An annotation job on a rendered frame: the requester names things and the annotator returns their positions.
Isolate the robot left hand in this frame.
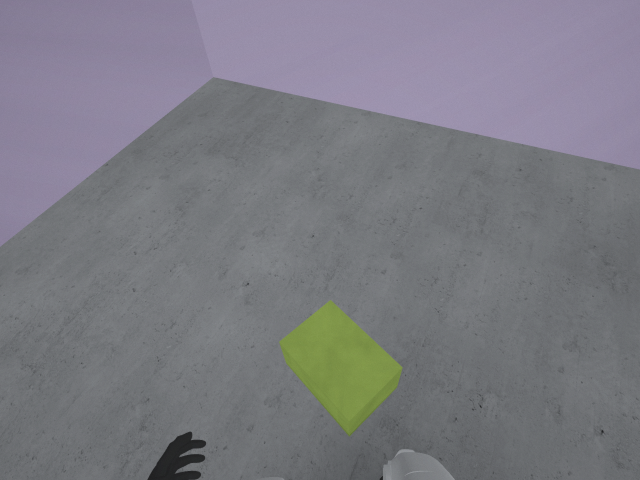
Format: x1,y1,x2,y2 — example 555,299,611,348
147,432,206,480

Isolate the robot right thigh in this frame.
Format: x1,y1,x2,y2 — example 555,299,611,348
383,452,455,480

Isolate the carton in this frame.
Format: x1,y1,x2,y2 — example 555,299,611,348
279,300,403,436

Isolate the robot right shin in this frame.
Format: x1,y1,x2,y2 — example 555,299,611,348
394,449,414,458

